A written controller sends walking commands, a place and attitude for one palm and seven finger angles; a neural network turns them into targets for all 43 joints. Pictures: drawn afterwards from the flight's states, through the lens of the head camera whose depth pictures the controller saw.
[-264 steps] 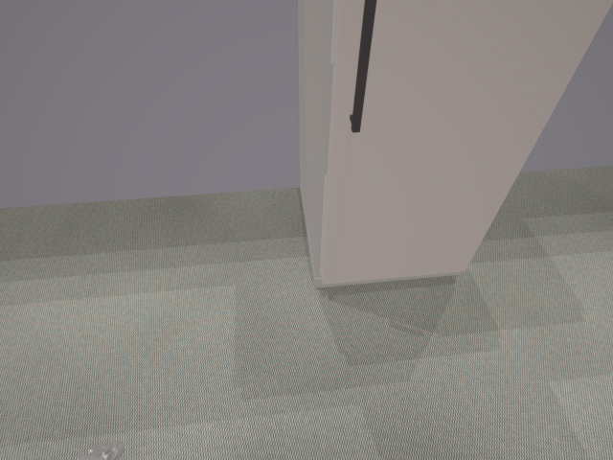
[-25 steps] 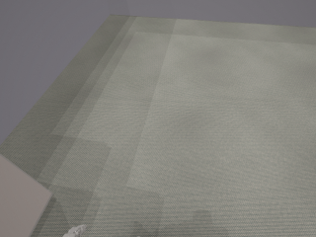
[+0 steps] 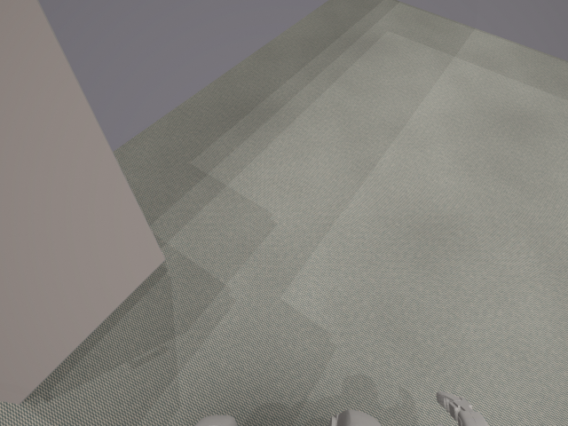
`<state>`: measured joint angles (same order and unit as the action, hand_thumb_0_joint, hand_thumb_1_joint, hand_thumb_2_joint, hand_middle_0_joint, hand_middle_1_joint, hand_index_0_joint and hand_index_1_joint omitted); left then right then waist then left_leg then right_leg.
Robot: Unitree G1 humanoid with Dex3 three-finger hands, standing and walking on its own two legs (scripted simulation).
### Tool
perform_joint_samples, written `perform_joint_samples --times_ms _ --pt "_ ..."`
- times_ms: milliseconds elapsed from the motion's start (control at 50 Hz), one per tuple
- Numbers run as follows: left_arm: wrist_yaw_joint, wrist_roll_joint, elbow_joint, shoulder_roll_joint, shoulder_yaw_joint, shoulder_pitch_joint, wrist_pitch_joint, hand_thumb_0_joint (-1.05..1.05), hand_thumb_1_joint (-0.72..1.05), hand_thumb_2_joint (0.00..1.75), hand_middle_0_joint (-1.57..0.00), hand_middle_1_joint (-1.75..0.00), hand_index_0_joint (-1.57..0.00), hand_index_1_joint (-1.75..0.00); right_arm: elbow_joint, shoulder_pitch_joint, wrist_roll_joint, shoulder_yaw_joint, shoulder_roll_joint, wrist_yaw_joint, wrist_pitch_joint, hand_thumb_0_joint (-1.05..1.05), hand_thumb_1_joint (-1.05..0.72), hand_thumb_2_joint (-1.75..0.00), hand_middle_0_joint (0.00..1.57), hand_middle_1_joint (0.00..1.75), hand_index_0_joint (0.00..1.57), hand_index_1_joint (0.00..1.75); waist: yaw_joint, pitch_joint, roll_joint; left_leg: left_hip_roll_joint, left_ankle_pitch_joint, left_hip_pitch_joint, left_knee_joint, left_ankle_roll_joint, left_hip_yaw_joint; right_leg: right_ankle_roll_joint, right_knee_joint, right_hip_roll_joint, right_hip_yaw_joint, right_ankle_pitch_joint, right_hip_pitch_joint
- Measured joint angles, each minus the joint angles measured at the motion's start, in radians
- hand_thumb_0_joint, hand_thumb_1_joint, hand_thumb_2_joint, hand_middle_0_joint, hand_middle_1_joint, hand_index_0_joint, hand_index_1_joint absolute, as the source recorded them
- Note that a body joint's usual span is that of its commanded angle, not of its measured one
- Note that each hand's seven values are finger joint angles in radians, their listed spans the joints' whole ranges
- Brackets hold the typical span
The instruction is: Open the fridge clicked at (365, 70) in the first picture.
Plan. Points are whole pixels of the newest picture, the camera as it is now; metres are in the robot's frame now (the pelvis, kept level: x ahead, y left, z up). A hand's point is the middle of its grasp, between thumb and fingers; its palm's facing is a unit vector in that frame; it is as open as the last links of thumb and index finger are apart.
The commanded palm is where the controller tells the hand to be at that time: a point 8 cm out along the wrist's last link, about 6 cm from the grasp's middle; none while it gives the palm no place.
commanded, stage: turn to face it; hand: left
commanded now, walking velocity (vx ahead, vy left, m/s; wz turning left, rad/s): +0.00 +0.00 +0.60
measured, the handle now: out of the picture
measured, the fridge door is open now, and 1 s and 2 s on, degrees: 0 0 0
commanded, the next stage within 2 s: take the last steps up to it in 1.46 s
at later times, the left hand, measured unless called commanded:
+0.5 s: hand out of the picture +0.06 +0.18 -0.13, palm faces +0.30 -0.91 -0.29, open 7.4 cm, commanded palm none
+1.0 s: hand out of the picture -0.04 +0.24 -0.15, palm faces +0.60 -0.76 -0.25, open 7.4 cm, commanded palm none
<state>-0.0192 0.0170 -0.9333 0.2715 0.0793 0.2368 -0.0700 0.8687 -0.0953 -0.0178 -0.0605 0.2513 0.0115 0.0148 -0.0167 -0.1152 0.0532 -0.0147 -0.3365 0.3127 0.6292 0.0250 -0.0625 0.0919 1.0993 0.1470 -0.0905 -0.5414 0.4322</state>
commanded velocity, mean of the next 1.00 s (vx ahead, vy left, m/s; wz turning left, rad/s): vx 0.00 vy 0.00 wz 0.60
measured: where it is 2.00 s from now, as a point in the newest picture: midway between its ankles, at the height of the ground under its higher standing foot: outside the picture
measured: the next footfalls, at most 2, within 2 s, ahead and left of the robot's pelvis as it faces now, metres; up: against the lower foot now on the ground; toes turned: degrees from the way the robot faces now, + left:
right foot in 0.30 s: +0.09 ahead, -0.14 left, +0.00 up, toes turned +8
left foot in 0.70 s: +0.00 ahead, +0.11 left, +0.00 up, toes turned +34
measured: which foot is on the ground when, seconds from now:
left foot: down 0.00-0.30, up 0.32-0.68, down 0.70-1.00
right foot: up 0.00-0.28, down 0.30-0.70, up 0.72-1.00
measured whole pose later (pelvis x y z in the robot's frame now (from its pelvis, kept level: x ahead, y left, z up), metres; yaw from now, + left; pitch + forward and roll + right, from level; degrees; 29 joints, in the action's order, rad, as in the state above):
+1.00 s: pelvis +0.01 +0.01 +0.01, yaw +36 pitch +0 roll -1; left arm -0.01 0.01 -0.89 0.25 0.07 0.15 -0.06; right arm 0.92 -0.19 -0.02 -0.05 0.22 0.00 0.03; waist 0.02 -0.08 0.01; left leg 0.04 -0.22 0.26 0.49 0.05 0.03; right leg 0.10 0.99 0.09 -0.02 -0.43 0.45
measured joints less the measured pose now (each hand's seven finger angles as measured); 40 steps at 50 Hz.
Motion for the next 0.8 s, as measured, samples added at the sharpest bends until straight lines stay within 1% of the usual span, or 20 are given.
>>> perform_joint_samples --times_ms 20,60,140,240,280,300,320,340,360,400,420,440,480,540,640,680,700,720,760,800 --pt "0.002 0.000 0.001 0.004 0.003 -0.008 -0.001 0.01 0.91 0.90 -0.20 -0.30 -0.20 -0.30 -0.001 -0.004 -0.002 0.002 -0.003 -0.004 0.000 0.00 -0.91 -0.89 0.20 0.30 0.20 0.30 0.002 0.002 -0.004 0.002 0.011 -0.009 -0.019 -0.004 0.013 0.002 0.024 -0.010 0.013 0.025 0.021" --pt "0.008 0.000 0.012 0.008 0.006 -0.024 0.004 0.01 0.91 0.90 -0.20 -0.30 -0.20 -0.30 0.004 -0.013 -0.004 0.006 -0.008 -0.008 0.002 0.00 -0.91 -0.89 0.20 0.30 0.20 0.30 0.004 0.006 -0.013 0.010 0.034 -0.025 -0.057 -0.002 0.037 0.006 0.019 -0.024 0.033 0.071 0.046" --pt "0.012 -0.001 0.044 0.000 0.002 -0.056 0.012 0.01 0.91 0.90 -0.19 -0.30 -0.20 -0.30 0.018 -0.031 -0.006 0.009 -0.016 -0.006 0.011 0.00 -0.91 -0.89 0.20 0.30 0.20 0.30 0.012 0.018 -0.033 0.027 0.060 -0.043 -0.101 -0.001 0.081 0.010 -0.086 -0.047 0.061 0.106 0.046" --pt "0.010 -0.005 0.078 -0.027 -0.010 -0.092 0.025 0.01 0.91 0.90 -0.19 -0.30 -0.20 -0.30 0.030 -0.055 -0.008 0.002 -0.021 -0.002 0.024 0.00 -0.91 -0.89 0.20 0.30 0.20 0.30 0.034 0.030 -0.064 0.047 0.057 -0.037 -0.087 -0.017 0.138 0.002 -0.287 -0.086 0.069 0.121 -0.025" --pt "0.010 -0.008 0.092 -0.037 -0.018 -0.096 0.037 0.01 0.91 0.90 -0.19 -0.30 -0.20 -0.30 0.033 -0.068 -0.006 -0.003 -0.020 -0.002 0.030 0.00 -0.91 -0.89 0.20 0.30 0.20 0.30 0.039 0.037 -0.075 0.058 0.042 -0.023 -0.056 -0.029 0.161 -0.004 -0.423 -0.102 0.061 0.193 -0.087" --pt "0.009 -0.006 0.100 -0.042 -0.022 -0.094 0.048 0.01 0.91 0.90 -0.20 -0.30 -0.20 -0.30 0.033 -0.076 -0.003 -0.007 -0.017 -0.001 0.032 0.00 -0.91 -0.89 0.20 0.30 0.20 0.30 0.039 0.044 -0.080 0.065 0.027 -0.008 -0.026 -0.036 0.172 -0.032 -0.493 -0.104 0.052 0.241 -0.118" --pt "0.007 -0.001 0.102 -0.053 -0.027 -0.096 0.057 0.01 0.91 0.90 -0.20 -0.30 -0.20 -0.30 0.036 -0.078 0.000 -0.013 -0.010 0.000 0.035 0.00 -0.91 -0.89 0.20 0.30 0.20 0.30 0.040 0.041 -0.096 0.066 -0.026 0.015 0.037 -0.044 0.177 -0.067 -0.491 -0.106 0.037 0.246 -0.122" --pt "0.005 0.002 0.104 -0.064 -0.033 -0.096 0.062 0.01 0.91 0.90 -0.20 -0.30 -0.20 -0.30 0.039 -0.081 0.000 -0.019 -0.005 -0.001 0.041 0.00 -0.91 -0.89 0.20 0.30 0.20 0.30 0.045 0.039 -0.105 0.072 -0.094 0.048 0.132 -0.050 0.169 -0.087 -0.478 -0.098 0.020 0.234 -0.125" --pt "0.003 0.004 0.106 -0.074 -0.039 -0.092 0.064 0.01 0.91 0.90 -0.20 -0.30 -0.20 -0.30 0.043 -0.085 -0.002 -0.024 0.000 -0.001 0.047 0.00 -0.91 -0.89 0.20 0.30 0.20 0.30 0.047 0.039 -0.107 0.077 -0.137 0.083 0.240 -0.055 0.153 -0.097 -0.476 -0.086 0.004 0.222 -0.134" --pt "0.000 0.005 0.105 -0.090 -0.045 -0.080 0.063 0.01 0.90 0.90 -0.20 -0.30 -0.20 -0.30 0.052 -0.090 -0.005 -0.031 0.010 0.004 0.056 0.00 -0.91 -0.89 0.20 0.30 0.20 0.30 0.046 0.039 -0.110 0.068 -0.134 0.140 0.430 -0.067 0.114 -0.100 -0.496 -0.067 -0.020 0.218 -0.162" --pt "-0.001 0.006 0.103 -0.095 -0.048 -0.074 0.061 0.01 0.90 0.90 -0.20 -0.30 -0.20 -0.30 0.055 -0.091 -0.006 -0.032 0.014 0.007 0.059 0.00 -0.91 -0.89 0.20 0.30 0.20 0.30 0.047 0.038 -0.111 0.058 -0.115 0.160 0.493 -0.074 0.097 -0.098 -0.510 -0.059 -0.032 0.221 -0.175" --pt "-0.002 0.008 0.099 -0.099 -0.049 -0.068 0.060 0.01 0.90 0.90 -0.20 -0.30 -0.20 -0.30 0.058 -0.092 -0.006 -0.034 0.016 0.011 0.061 0.00 -0.91 -0.89 0.20 0.30 0.20 0.30 0.049 0.037 -0.109 0.046 -0.099 0.171 0.528 -0.081 0.083 -0.096 -0.522 -0.050 -0.044 0.225 -0.187" --pt "-0.003 0.011 0.089 -0.102 -0.051 -0.057 0.057 0.01 0.90 0.90 -0.20 -0.30 -0.20 -0.30 0.061 -0.092 -0.006 -0.033 0.017 0.016 0.065 0.00 -0.91 -0.90 0.20 0.30 0.19 0.30 0.052 0.034 -0.099 0.022 -0.083 0.175 0.530 -0.092 0.059 -0.093 -0.541 -0.032 -0.068 0.230 -0.206" --pt "-0.002 0.013 0.076 -0.097 -0.051 -0.044 0.053 0.01 0.90 0.90 -0.20 -0.30 -0.21 -0.30 0.066 -0.087 -0.004 -0.029 0.013 0.021 0.071 0.00 -0.91 -0.90 0.20 0.30 0.19 0.30 0.048 0.027 -0.079 -0.006 -0.085 0.150 0.438 -0.101 0.033 -0.085 -0.552 -0.006 -0.104 0.230 -0.222" --pt "0.003 0.016 0.056 -0.068 -0.039 -0.022 0.047 0.01 0.90 0.90 -0.20 -0.30 -0.21 -0.30 0.062 -0.065 0.000 -0.015 0.004 0.023 0.064 0.01 -0.91 -0.90 0.20 0.30 0.19 0.30 0.025 0.013 -0.043 -0.023 -0.088 0.066 0.192 -0.090 -0.017 -0.061 -0.512 0.036 -0.163 0.203 -0.218" --pt "0.005 0.013 0.048 -0.050 -0.030 -0.009 0.041 0.01 0.90 0.90 -0.20 -0.30 -0.21 -0.30 0.051 -0.060 0.000 -0.010 0.003 0.023 0.054 0.01 -0.91 -0.90 0.20 0.30 0.19 0.30 0.018 0.013 -0.031 -0.020 -0.031 0.016 0.070 -0.079 -0.040 -0.044 -0.468 0.054 -0.186 0.178 -0.206" --pt "0.006 0.009 0.047 -0.041 -0.024 0.004 0.037 0.01 0.90 0.90 -0.20 -0.30 -0.21 -0.30 0.042 -0.060 -0.001 -0.007 0.005 0.024 0.045 0.01 -0.91 -0.90 0.20 0.30 0.19 0.30 0.015 0.019 -0.027 -0.018 0.038 -0.011 0.001 -0.064 -0.044 -0.034 -0.427 0.065 -0.193 0.157 -0.188" --pt "0.008 0.004 0.041 -0.027 -0.016 0.006 0.029 0.01 0.90 0.90 -0.20 -0.30 -0.21 -0.30 0.038 -0.053 -0.003 -0.008 0.000 0.023 0.034 0.01 -0.91 -0.90 0.20 0.30 0.19 0.30 0.013 0.018 -0.009 -0.005 0.045 -0.001 0.012 -0.037 -0.045 -0.021 -0.353 0.074 -0.167 0.109 -0.156" --pt "0.001 0.003 0.023 -0.006 -0.007 0.003 0.004 0.01 0.90 0.90 -0.20 -0.30 -0.20 -0.30 0.029 -0.046 -0.001 0.000 -0.009 0.017 0.015 0.00 -0.91 -0.90 0.20 0.30 0.19 0.30 0.007 0.013 0.007 0.006 0.003 0.013 0.047 0.006 -0.040 -0.011 -0.170 0.042 -0.075 -0.006 -0.078" --pt "-0.001 0.000 0.007 0.002 0.001 -0.007 -0.008 0.01 0.91 0.90 -0.20 -0.30 -0.20 -0.30 0.023 -0.053 -0.002 0.005 -0.014 0.004 0.004 0.00 -0.91 -0.90 0.20 0.30 0.20 0.30 0.013 0.016 0.001 0.011 -0.002 0.006 0.025 0.022 -0.019 -0.006 -0.031 0.004 -0.020 -0.003 -0.016"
